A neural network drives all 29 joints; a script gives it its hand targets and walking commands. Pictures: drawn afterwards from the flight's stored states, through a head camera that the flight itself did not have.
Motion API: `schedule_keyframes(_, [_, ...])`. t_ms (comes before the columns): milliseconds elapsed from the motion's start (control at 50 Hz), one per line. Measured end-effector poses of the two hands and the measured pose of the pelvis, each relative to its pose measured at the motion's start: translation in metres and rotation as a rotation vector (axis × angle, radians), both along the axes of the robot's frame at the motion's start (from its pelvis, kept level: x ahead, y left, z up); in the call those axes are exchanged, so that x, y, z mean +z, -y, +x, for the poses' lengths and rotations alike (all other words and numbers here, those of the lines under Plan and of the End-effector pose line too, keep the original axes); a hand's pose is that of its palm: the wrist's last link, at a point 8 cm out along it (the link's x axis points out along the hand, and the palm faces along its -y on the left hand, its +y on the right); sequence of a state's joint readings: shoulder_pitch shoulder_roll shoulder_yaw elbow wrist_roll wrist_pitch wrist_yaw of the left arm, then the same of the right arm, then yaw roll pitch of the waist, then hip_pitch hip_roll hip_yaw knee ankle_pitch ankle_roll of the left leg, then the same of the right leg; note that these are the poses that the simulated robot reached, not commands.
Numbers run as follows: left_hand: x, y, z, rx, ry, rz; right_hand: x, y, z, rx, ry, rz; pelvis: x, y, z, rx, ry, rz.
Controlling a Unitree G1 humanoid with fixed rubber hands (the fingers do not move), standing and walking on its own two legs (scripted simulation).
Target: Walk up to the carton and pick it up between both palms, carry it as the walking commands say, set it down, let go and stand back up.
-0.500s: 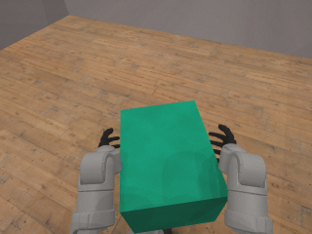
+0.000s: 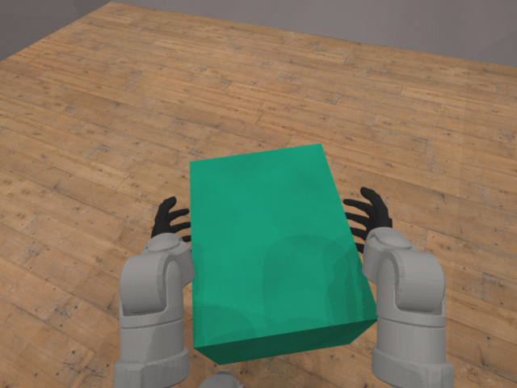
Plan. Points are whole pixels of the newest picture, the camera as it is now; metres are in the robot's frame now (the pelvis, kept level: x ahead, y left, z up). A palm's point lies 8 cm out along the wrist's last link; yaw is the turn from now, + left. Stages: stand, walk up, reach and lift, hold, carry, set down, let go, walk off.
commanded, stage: carry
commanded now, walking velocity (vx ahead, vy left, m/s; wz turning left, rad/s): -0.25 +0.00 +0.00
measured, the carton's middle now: (270, 253) +0.32 +0.03 +0.01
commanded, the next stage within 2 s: none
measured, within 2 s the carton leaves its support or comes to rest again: neither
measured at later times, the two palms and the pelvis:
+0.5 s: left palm out of the picture +0.04 +0.19 +0.08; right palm out of the picture +0.08 -0.10 +0.10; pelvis -0.23 +0.00 +0.01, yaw +1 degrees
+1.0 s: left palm out of the picture -0.16 +0.16 +0.07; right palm out of the picture -0.15 -0.13 +0.09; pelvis -0.45 +0.00 +0.01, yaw +1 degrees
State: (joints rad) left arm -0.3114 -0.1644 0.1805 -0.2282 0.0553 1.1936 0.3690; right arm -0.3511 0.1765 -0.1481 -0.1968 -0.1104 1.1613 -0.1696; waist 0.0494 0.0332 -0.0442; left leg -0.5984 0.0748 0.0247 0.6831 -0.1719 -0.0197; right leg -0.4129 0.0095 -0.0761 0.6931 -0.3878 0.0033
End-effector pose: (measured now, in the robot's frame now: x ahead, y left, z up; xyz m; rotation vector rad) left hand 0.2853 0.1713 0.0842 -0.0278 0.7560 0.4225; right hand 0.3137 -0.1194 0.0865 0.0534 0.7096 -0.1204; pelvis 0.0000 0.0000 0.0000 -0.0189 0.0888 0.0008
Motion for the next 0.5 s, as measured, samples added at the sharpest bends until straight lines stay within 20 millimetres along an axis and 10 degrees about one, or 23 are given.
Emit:
schedule_keyframes(220, [0.006, 0.014, -0.098, -0.075, -0.032, 0.012, 0.003, 0.016, -0.119, -0.066, -0.030, 0.001, 0.007, -0.002, -0.100, 0.035, 0.038, 0.036])
schedule_keyframes(500, [-0.005, -0.016, -0.245, 0.029, -0.053, -0.041, 0.010, -0.018, -0.232, 0.031, -0.053, -0.046, 0.010, -0.005, -0.227, 0.021, 0.027, -0.012])
